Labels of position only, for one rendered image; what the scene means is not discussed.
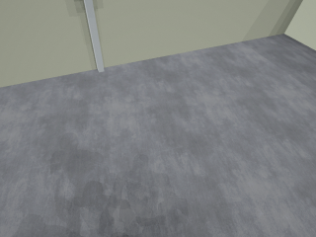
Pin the panel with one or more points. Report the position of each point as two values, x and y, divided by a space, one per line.
89 7

